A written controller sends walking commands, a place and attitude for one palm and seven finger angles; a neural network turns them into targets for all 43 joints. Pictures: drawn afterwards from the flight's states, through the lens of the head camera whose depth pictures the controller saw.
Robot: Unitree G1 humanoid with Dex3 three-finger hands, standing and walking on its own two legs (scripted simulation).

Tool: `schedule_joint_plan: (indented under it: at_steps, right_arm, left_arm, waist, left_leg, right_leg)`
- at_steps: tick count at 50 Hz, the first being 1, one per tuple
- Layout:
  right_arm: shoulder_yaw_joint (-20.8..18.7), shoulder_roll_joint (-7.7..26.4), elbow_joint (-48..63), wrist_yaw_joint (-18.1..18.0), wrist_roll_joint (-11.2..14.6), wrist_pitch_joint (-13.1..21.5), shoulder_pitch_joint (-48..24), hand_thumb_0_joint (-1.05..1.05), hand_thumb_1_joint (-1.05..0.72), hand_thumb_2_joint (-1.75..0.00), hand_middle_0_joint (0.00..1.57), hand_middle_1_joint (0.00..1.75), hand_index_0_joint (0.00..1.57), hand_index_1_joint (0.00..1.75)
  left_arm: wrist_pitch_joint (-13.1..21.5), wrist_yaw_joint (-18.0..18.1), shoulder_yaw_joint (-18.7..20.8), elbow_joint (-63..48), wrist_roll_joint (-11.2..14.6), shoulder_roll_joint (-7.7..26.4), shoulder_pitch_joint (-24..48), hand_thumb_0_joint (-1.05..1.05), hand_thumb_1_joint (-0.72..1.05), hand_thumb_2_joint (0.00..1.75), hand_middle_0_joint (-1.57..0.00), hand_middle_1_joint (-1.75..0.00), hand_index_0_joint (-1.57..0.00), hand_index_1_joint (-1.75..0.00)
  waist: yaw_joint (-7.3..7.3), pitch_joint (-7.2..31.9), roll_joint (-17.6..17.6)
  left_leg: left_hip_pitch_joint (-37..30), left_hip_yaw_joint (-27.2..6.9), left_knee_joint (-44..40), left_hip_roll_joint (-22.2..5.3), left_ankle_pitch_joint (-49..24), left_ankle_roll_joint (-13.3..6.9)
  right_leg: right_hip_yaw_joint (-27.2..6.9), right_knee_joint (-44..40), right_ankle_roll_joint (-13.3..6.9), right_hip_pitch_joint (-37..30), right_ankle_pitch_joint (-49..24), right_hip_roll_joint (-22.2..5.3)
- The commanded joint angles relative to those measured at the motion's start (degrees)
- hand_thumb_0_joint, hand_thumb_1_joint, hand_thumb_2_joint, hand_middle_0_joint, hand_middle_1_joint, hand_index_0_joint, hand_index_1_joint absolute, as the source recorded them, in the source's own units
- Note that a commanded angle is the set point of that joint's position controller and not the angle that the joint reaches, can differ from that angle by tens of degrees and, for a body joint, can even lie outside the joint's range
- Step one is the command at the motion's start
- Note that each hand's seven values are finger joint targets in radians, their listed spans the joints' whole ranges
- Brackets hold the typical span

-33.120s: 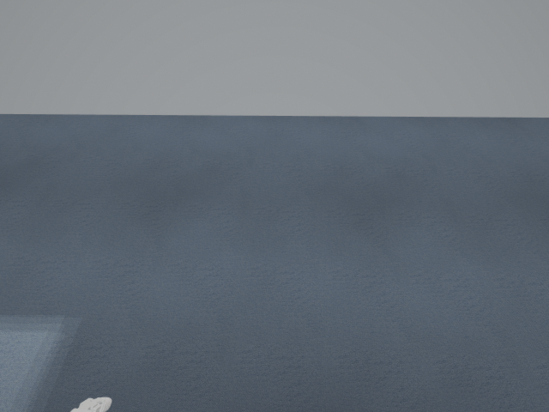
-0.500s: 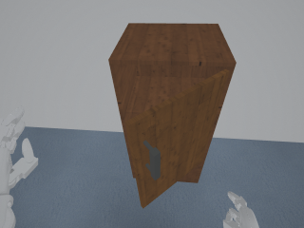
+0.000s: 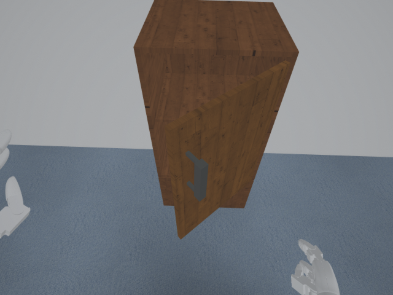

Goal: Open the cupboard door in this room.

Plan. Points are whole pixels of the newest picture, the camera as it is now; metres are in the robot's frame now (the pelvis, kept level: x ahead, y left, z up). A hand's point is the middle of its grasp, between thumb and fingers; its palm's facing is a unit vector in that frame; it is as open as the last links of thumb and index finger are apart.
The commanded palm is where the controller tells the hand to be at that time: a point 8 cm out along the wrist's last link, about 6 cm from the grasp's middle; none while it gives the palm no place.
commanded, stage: step back with the hand held close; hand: left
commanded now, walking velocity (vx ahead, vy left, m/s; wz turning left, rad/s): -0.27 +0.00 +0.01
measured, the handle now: (195, 176) +0.40 +0.04 -0.03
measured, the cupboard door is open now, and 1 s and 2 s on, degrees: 43 43 43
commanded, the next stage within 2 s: stop stepping back and stand still in 0.66 s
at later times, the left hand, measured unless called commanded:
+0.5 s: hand out of the picture +0.11 +0.28 +0.17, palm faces +0.51 -0.73 -0.46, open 7.4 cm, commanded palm +0.03 +0.32 +0.18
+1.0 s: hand out of the picture +0.06 +0.25 +0.17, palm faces +0.34 -0.82 -0.46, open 7.4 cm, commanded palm -0.02 +0.29 +0.18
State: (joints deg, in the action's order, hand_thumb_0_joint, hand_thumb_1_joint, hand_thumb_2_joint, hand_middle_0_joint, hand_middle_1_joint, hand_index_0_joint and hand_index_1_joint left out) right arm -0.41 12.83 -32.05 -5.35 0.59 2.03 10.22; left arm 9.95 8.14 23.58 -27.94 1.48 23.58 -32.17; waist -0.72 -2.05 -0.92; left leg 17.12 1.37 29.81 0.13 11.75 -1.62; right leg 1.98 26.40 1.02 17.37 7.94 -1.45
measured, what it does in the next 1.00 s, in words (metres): walks backwards: right foot, then left foot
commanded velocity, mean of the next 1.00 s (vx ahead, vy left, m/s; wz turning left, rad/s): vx -0.21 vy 0.00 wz -0.07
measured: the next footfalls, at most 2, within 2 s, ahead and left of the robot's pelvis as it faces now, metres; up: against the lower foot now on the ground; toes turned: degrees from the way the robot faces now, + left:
right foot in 0.72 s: -0.18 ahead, -0.15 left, +0.00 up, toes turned +6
left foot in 0.88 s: -0.05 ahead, +0.07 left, +0.00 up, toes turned +3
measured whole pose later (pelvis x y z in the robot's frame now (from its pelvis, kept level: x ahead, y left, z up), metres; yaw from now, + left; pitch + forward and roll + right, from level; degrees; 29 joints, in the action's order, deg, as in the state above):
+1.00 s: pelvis -0.17 -0.01 +0.00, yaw -2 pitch +1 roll -1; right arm 0.8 9.5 -34.6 -3.9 -0.8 9.5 10.6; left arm 10.4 8.1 25.3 -30.5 2.6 27.3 -30.4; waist 1.9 -1.1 4.0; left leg 19.0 5.3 24.4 0.4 6.3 -3.8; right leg -1.6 45.0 0.4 17.5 27.7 2.4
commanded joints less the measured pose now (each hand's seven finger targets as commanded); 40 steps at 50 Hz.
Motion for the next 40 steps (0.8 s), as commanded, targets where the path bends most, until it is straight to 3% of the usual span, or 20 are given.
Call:
schedule_joint_plan:
  at_steps: [1,7,11,15,17,19,21,23,24,26,29,32,33,34,35,36,37,38,39,40]
  right_arm:
    - [-2.5,8.2,9.4,-0.3,-0.1,3.6,-5.3,0.0,-0.9,-0.9,0.2,0.3,0.2,0.3]
    - [-2.6,8.3,9.6,-0.5,-0.4,5.4,-4.5,0.0,-0.9,-0.9,0.2,0.3,0.2,0.3]
    - [-3.0,8.3,9.5,-0.2,-0.7,6.6,-4.3,0.0,-0.9,-0.9,0.2,0.3,0.2,0.3]
    - [-3.0,6.8,7.3,0.5,-0.9,6.8,-2.7,0.0,-0.9,-0.9,0.2,0.3,0.2,0.3]
    - [-3.1,6.4,5.6,0.9,-0.8,6.2,-2.2,0.0,-0.9,-0.9,0.2,0.3,0.2,0.3]
    - [-3.3,6.8,4.8,0.5,-0.7,5.6,-3.0,0.0,-0.9,-0.9,0.2,0.3,0.2,0.3]
    - [-3.0,7.4,6.0,0.0,-0.4,5.2,-3.4,0.0,-0.9,-0.9,0.2,0.3,0.2,0.3]
    - [-3.6,8.6,7.6,-0.3,-0.7,6.1,-5.7,0.0,-0.9,-0.9,0.2,0.3,0.2,0.3]
    - [-4.0,6.5,7.5,-0.4,-1.1,6.5,-6.3,0.0,-0.9,-0.9,0.2,0.3,0.2,0.3]
    - [-5.1,5.9,5.8,0.9,-1.1,8.5,-6.0,0.0,-0.9,-0.9,0.2,0.3,0.2,0.3]
    - [-4.6,5.8,5.2,2.0,-1.0,9.4,-6.8,0.0,-0.9,-0.9,0.2,0.3,0.2,0.3]
    - [-3.0,5.7,3.3,2.2,-1.7,9.6,-5.3,0.0,-0.9,-0.9,0.2,0.3,0.2,0.3]
    - [-3.1,5.7,2.7,2.3,-2.0,9.4,-5.4,0.0,-0.9,-0.9,0.2,0.3,0.2,0.3]
    - [-3.2,5.2,2.2,2.6,-1.9,8.9,-4.8,0.0,-0.9,-0.9,0.2,0.3,0.2,0.3]
    - [-2.9,3.9,2.4,2.6,-1.6,8.3,-5.4,0.0,-0.9,-0.9,0.2,0.3,0.2,0.3]
    - [-2.1,3.7,1.7,2.5,-2.1,8.2,-6.4,0.0,-0.9,-0.9,0.2,0.3,0.2,0.3]
    - [-1.4,3.5,2.3,2.4,-2.5,8.6,-7.8,0.0,-0.9,-0.9,0.2,0.3,0.2,0.3]
    - [-1.9,3.5,3.2,2.2,-1.2,8.1,-7.5,0.0,-0.9,-0.9,0.2,0.3,0.2,0.3]
    - [-1.9,4.0,4.6,1.6,-0.8,7.8,-8.2,0.0,-0.9,-0.9,0.2,0.3,0.2,0.3]
    - [-0.9,3.0,4.7,0.8,-0.3,7.0,-7.4,0.0,-0.9,-0.9,0.2,0.3,0.2,0.3]
  left_arm:
    - [4.2,1.6,7.7,-11.6,-0.4,9.6,2.8,0.0,0.9,0.9,-0.2,-0.3,-0.2,-0.3]
    - [5.6,1.9,9.0,-13.2,-1.5,9.8,3.8,0.0,0.9,0.9,-0.2,-0.3,-0.2,-0.3]
    - [7.0,1.6,10.8,-13.4,-2.2,10.3,3.7,0.0,0.9,0.9,-0.2,-0.3,-0.2,-0.3]
    - [6.8,1.6,8.9,-13.6,-0.6,10.1,5.3,0.0,0.9,0.9,-0.2,-0.3,-0.2,-0.3]
    - [6.6,2.0,7.7,-13.6,-0.1,10.4,7.3,0.0,0.9,0.9,-0.2,-0.3,-0.2,-0.3]
    - [6.7,2.6,8.3,-13.1,0.0,11.6,7.9,0.0,0.9,0.9,-0.2,-0.3,-0.2,-0.3]
    - [6.8,2.5,8.1,-14.2,0.1,11.0,7.6,0.0,0.9,0.9,-0.2,-0.3,-0.2,-0.3]
    - [7.3,2.1,10.8,-16.5,-0.9,10.8,7.0,0.0,0.9,0.9,-0.2,-0.3,-0.2,-0.3]
    - [7.5,2.2,12.6,-17.6,-0.7,13.7,7.5,0.0,0.9,0.9,-0.2,-0.3,-0.2,-0.3]
    - [7.1,2.1,12.2,-16.8,0.7,12.1,3.3,0.0,0.9,0.9,-0.2,-0.3,-0.2,-0.3]
    - [5.9,2.4,9.7,-13.9,1.6,9.3,0.5,0.0,0.9,0.9,-0.2,-0.3,-0.2,-0.3]
    - [6.3,1.7,7.0,-15.1,2.3,8.9,5.3,0.0,0.9,0.9,-0.2,-0.3,-0.2,-0.3]
    - [6.8,1.3,7.0,-14.8,2.4,9.3,6.7,0.0,0.9,0.9,-0.2,-0.3,-0.2,-0.3]
    - [7.4,1.2,7.0,-16.1,1.6,10.6,8.4,0.0,0.9,0.9,-0.2,-0.3,-0.2,-0.3]
    - [8.3,1.3,7.2,-16.5,1.6,12.2,11.0,0.0,0.9,0.9,-0.2,-0.3,-0.2,-0.3]
    - [9.1,2.3,9.2,-16.8,0.4,16.2,14.5,0.0,0.9,0.9,-0.2,-0.3,-0.2,-0.3]
    - [9.1,2.7,8.6,-14.2,-1.0,16.2,15.2,0.0,0.9,0.9,-0.2,-0.3,-0.2,-0.3]
    - [7.7,2.0,6.2,-13.0,-0.7,13.5,13.8,0.0,0.9,0.9,-0.2,-0.3,-0.2,-0.3]
    - [6.5,1.7,8.9,-13.2,-0.8,15.8,13.4,0.0,0.9,0.9,-0.2,-0.3,-0.2,-0.3]
    - [5.3,1.3,8.1,-11.2,-0.2,13.1,9.3,0.0,0.9,0.9,-0.2,-0.3,-0.2,-0.3]
  waist:
    - [0.45,3.8,-2.3]
    - [0.26,4.7,-7.1]
    - [0.26,4.4,-7.5]
    - [1.29,4.2,5.9]
    - [2.05,5.3,7.8]
    - [2.19,5.0,6.0]
    - [2.18,4.0,-1.1]
    - [0.51,7.1,-17.5]
    - [0.18,9.3,-16.5]
    - [-0.38,12.5,-7.7]
    - [0.02,8.6,-14.8]
    - [0.4,8.1,-11.2]
    - [0.23,8.0,-9.9]
    - [0.49,8.6,-6.2]
    - [0.51,9.2,3.6]
    - [-0.25,8.4,9.1]
    - [-1.27,8.3,10.0]
    - [-0.61,9.6,16.5]
    - [-0.38,11.0,18.0]
    - [0.26,9.4,13.4]
  left_leg:
    - [17.2,-5.6,-10.8,-4.2,19.4,-2.2]
    - [26.1,-10.0,-14.5,-7.2,27.3,-4.0]
    - [31.1,-9.4,-11.8,-7.3,32.8,-5.0]
    - [12.6,-2.7,4.3,0.0,19.1,-0.2]
    - [1.3,-0.6,9.5,1.7,13.0,1.4]
    - [-1.5,-1.7,7.1,1.0,13.4,1.1]
    - [6.1,-8.3,-3.8,-3.8,21.6,-0.8]
    - [29.1,-23.1,-23.7,-17.5,39.4,-6.9]
    - [25.9,-24.8,-24.0,-19.9,30.8,-8.3]
    - [9.4,-17.4,-15.6,-18.7,14.4,-8.3]
    - [11.0,-10.0,-17.7,-17.6,18.2,-6.0]
    - [5.5,-8.7,-19.6,-16.3,16.0,-2.3]
    - [3.4,-7.1,-16.3,-15.4,14.9,-0.1]
    - [-1.3,-4.1,-9.1,-11.9,10.1,1.9]
    - [-3.9,-0.4,5.2,-7.0,5.4,4.2]
    - [-3.0,0.8,17.9,-3.0,6.5,5.4]
    - [3.7,1.0,22.6,-0.4,10.7,5.0]
    - [9.2,-0.2,23.8,1.1,11.2,4.4]
    - [8.6,1.0,21.7,1.0,9.6,3.9]
    - [5.7,2.3,14.0,1.1,6.5,3.4]
  right_leg:
    - [-4.6,-1.3,-0.3,-12.9,7.9,0.1]
    - [-4.1,8.3,0.2,-18.5,4.8,3.5]
    - [-7.9,10.6,-0.2,-19.9,5.3,4.1]
    - [-17.6,-4.8,-4.1,1.3,8.9,-3.8]
    - [-16.9,-10.1,-4.8,11.7,14.1,-6.4]
    - [-13.5,-10.3,-3.8,15.0,17.5,-5.0]
    - [-8.5,-2.0,-1.4,10.6,20.6,-0.3]
    - [-2.1,28.5,1.4,-12.2,11.7,8.7]
    - [-3.8,39.3,0.8,-10.0,14.6,8.6]
    - [-6.1,41.5,-0.2,1.1,20.4,7.0]
    - [-2.1,33.6,-0.9,-1.5,21.3,5.2]
    - [0.1,13.1,-2.2,-3.1,24.4,6.0]
    - [-1.6,2.7,-3.4,-2.8,23.0,4.5]
    - [-8.5,-6.8,-5.8,0.8,19.5,0.6]
    - [-24.4,-13.4,-9.9,7.0,15.9,-8.9]
    - [-31.4,-17.2,-12.1,11.8,1.5,-18.2]
    - [-25.1,-12.1,-10.7,5.0,-20.0,-16.0]
    - [-18.3,-5.3,-8.3,-4.1,-38.8,-12.5]
    - [-15.7,-1.6,-7.8,-7.0,-44.8,-11.3]
    - [-11.7,0.8,-7.0,-7.9,-44.5,-9.2]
